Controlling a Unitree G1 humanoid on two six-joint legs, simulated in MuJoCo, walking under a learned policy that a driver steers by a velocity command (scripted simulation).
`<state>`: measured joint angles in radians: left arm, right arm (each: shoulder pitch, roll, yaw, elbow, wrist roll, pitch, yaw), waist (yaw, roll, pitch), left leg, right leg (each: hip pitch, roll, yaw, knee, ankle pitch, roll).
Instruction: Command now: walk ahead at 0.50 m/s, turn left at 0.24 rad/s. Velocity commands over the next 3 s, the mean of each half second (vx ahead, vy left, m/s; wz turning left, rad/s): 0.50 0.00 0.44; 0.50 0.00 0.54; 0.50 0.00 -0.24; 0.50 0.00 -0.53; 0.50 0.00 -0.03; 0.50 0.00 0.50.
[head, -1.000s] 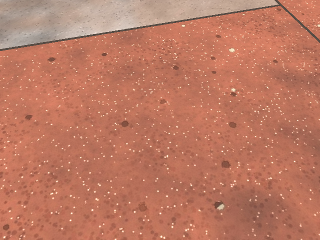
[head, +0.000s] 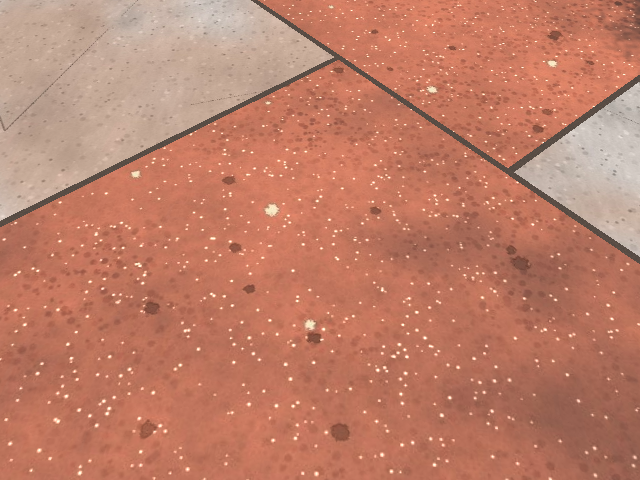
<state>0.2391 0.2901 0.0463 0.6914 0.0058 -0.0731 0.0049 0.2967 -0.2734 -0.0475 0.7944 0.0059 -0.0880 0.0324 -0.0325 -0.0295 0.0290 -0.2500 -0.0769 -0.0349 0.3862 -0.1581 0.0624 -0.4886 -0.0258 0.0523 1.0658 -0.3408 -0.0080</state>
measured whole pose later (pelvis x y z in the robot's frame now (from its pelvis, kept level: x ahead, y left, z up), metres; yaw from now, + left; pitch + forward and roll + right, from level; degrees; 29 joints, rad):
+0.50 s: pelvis +0.26 -0.03 +0.00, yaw +16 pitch +1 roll -2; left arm 0.28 0.27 0.07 0.75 0.01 -0.10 -0.01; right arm 0.24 -0.33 -0.07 0.71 0.03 -0.02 0.00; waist 0.03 0.06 0.02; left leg -0.61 0.07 -0.06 1.08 -0.27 -0.01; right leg -0.15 0.02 -0.08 0.33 -0.19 -0.03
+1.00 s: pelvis +0.49 +0.12 +0.00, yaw +33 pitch +1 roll +0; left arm 0.16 0.32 0.05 0.71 0.01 -0.10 0.00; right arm 0.29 -0.28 -0.06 0.68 0.00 -0.05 0.02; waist -0.03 -0.03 0.05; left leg -0.23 -0.11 -0.04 0.38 -0.17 0.10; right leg -0.61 -0.11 0.05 1.03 -0.27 0.04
